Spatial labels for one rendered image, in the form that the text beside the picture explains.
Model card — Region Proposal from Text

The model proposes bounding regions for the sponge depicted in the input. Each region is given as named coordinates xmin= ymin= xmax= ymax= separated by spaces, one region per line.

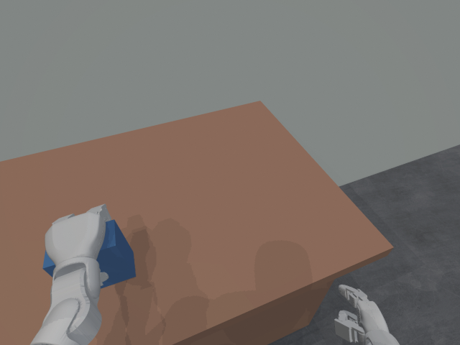
xmin=43 ymin=220 xmax=136 ymax=288

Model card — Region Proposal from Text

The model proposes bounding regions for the left robot forearm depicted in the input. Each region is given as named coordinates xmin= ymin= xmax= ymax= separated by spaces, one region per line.
xmin=30 ymin=257 xmax=102 ymax=345

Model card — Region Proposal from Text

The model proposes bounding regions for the table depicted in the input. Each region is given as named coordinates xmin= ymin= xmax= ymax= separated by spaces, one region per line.
xmin=0 ymin=101 xmax=394 ymax=345

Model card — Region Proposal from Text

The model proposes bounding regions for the right robot forearm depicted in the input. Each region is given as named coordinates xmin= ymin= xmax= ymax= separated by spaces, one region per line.
xmin=364 ymin=330 xmax=399 ymax=345

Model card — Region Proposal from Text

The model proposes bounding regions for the robot right hand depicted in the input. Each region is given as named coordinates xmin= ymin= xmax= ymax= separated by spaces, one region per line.
xmin=334 ymin=285 xmax=389 ymax=345

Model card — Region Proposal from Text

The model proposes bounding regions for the robot left hand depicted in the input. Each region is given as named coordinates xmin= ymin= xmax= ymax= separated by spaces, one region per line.
xmin=45 ymin=204 xmax=111 ymax=286

